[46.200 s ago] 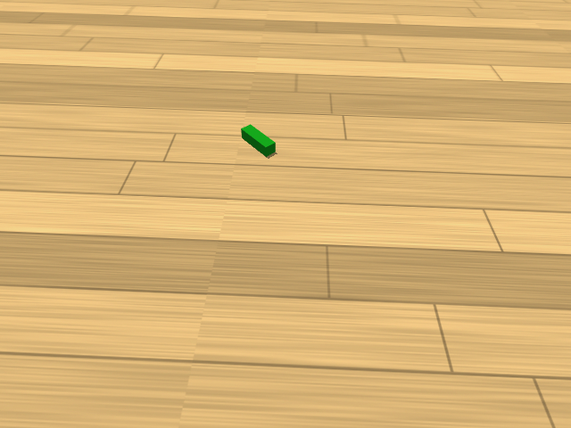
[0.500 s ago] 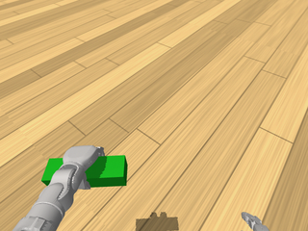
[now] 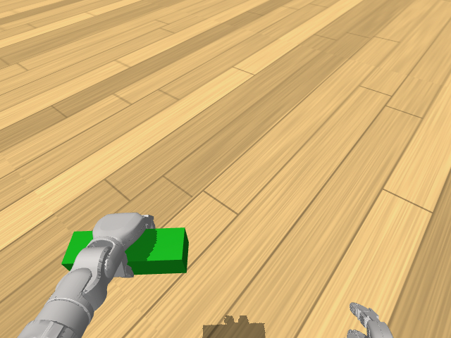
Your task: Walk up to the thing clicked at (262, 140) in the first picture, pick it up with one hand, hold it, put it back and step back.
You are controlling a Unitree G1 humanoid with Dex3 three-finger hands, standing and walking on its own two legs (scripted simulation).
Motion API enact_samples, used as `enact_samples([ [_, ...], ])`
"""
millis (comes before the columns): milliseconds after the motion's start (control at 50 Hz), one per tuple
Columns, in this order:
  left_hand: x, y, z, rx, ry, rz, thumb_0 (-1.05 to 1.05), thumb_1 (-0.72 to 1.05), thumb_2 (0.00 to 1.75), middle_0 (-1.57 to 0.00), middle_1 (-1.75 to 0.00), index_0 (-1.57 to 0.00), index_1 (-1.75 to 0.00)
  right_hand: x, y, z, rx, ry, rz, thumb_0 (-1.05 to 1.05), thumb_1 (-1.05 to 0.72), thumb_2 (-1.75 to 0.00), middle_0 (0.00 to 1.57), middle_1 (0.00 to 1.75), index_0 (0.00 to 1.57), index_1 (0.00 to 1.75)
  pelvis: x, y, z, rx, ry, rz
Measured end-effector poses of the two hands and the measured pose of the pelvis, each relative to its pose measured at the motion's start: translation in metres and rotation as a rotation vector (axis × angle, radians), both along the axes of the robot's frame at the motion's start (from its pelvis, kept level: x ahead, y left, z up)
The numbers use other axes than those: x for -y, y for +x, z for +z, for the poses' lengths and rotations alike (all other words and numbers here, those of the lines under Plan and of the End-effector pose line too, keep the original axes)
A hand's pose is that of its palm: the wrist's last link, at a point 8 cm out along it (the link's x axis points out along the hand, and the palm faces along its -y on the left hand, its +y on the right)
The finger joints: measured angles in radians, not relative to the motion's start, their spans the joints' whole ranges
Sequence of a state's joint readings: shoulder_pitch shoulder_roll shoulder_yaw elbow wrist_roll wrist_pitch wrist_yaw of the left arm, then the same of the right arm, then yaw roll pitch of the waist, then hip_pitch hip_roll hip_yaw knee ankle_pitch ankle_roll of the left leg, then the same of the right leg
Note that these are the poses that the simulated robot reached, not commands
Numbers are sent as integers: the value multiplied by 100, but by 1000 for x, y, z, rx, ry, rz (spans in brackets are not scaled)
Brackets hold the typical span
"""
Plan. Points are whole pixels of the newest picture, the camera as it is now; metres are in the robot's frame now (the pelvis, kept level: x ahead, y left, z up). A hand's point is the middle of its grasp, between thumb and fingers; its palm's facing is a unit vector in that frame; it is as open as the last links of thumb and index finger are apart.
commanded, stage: hold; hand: left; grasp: from above
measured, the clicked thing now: (130, 252) +0.30 +0.22 -0.06
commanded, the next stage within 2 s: crouch in 0.44 s
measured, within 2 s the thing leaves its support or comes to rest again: neither
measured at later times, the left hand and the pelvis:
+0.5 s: hand (125, 251) +0.29 +0.22 -0.03, palm faces -0.44 -0.05 -0.90, open 10.0 cm; pelvis +0.00 +0.00 +0.00, yaw +0 degrees
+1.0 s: hand (135, 271) +0.29 +0.23 -0.13, palm faces -0.45 +0.01 -0.89, open 10.0 cm; pelvis -0.01 +0.00 -0.04, yaw +2 degrees
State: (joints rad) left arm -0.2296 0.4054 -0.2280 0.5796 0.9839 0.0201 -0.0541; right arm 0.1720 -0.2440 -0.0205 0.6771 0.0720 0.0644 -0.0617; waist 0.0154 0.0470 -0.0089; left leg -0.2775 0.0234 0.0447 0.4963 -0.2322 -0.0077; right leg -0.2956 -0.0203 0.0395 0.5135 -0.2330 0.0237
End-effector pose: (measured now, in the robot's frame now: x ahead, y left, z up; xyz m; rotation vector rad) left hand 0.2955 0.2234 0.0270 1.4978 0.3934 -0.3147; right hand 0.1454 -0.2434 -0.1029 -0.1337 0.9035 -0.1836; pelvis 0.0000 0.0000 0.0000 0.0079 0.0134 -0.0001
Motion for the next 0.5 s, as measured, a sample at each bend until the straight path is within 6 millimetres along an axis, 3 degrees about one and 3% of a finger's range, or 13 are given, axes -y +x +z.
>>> enact_samples([
  [500,-1,-1,3,1,6,5,-1,-4,66,-62,-73,-65,-67,3,-3,0,-6,-2,-5,1,-90,-89,20,30,20,29,2,-1,1,7,1,1],
])
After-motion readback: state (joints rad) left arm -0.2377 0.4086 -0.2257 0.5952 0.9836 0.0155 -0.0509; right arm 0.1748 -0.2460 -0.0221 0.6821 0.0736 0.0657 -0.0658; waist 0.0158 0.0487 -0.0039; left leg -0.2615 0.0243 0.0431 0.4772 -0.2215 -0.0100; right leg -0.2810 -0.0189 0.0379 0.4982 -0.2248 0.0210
